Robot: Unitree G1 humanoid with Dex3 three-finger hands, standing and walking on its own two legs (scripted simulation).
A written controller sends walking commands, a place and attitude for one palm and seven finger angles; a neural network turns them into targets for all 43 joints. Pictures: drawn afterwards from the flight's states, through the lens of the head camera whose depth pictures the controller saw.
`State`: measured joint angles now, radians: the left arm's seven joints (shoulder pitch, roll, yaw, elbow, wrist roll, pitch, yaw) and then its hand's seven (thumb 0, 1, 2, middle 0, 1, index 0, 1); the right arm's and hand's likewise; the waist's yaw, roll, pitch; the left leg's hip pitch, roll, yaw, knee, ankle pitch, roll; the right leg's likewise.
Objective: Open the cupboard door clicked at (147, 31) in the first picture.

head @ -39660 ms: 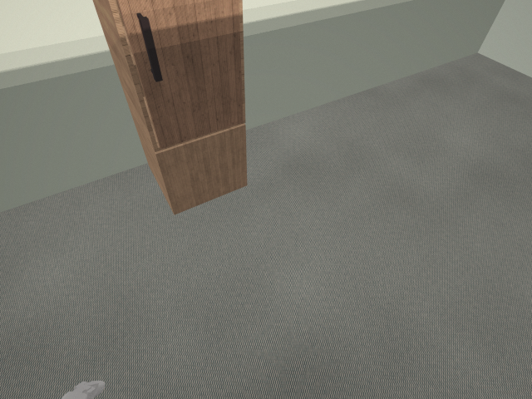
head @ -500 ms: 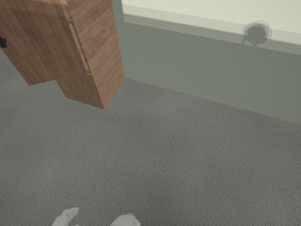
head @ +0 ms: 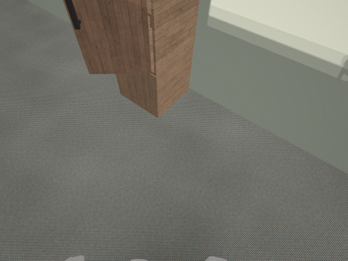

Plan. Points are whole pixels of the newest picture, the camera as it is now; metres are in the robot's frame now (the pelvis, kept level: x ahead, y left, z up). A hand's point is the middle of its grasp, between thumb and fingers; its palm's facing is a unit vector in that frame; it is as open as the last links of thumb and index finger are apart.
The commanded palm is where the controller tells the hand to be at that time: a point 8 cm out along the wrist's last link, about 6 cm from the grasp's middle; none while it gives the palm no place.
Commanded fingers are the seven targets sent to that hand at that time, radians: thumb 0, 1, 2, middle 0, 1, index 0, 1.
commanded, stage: turn to face it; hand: left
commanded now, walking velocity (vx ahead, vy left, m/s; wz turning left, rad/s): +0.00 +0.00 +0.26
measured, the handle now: (71, 5) +1.03 +0.50 +0.04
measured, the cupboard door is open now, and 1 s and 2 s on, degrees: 41 41 41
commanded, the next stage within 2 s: take the last steps up to it in 0.10 s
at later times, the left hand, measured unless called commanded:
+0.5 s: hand out of the picture +0.02 +0.22 -0.18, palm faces +0.20 -0.96 -0.19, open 7.4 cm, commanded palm none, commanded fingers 0.00 0.90 0.90 -0.20 -0.30 -0.20 -0.30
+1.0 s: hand (85, 246) +0.16 +0.24 -0.16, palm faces +0.30 -0.93 -0.20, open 7.2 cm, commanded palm none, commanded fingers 0.00 0.90 0.90 -0.20 -0.30 -0.20 -0.30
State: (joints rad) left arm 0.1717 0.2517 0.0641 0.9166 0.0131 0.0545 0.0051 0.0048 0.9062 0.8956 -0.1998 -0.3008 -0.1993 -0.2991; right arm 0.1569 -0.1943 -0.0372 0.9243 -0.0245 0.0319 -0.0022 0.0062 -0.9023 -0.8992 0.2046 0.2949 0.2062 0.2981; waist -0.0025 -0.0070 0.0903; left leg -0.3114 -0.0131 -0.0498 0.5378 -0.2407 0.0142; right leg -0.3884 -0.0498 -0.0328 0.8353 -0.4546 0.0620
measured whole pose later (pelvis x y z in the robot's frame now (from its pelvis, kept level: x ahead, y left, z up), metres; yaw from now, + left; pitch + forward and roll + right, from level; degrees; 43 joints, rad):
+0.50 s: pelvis +0.03 +0.02 +0.00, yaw +9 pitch +1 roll +1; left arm 0.26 0.23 0.07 1.02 0.03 0.04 -0.02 0.01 0.90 0.90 -0.20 -0.30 -0.20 -0.30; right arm 0.22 -0.19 -0.04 0.96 -0.02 -0.02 0.00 0.01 -0.91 -0.90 0.20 0.29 0.20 0.30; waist 0.01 -0.06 0.06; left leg -0.26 -0.03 0.07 0.55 -0.31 0.06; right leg -0.41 -0.10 -0.07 1.03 -0.47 0.02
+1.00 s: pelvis +0.19 +0.05 +0.01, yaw +15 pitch +1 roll +1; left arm 0.28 0.17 0.06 1.04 0.02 -0.07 0.00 -0.01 0.94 0.89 -0.20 -0.30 -0.20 -0.30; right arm 0.25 -0.19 -0.06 1.04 -0.02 0.00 0.04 0.01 -0.91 -0.90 0.20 0.29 0.20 0.30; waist 0.00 -0.01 0.04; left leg -0.50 0.09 0.07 0.84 -0.25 -0.04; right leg -0.11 -0.08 -0.15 0.36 -0.25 0.02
